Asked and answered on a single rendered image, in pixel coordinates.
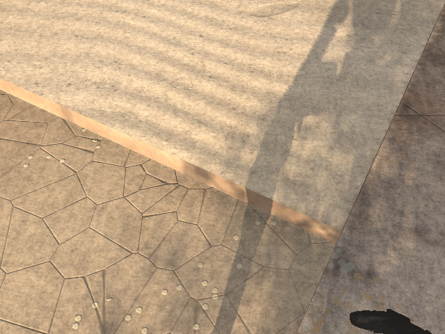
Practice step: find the robot right hand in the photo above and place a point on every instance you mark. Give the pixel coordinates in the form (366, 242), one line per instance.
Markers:
(389, 322)

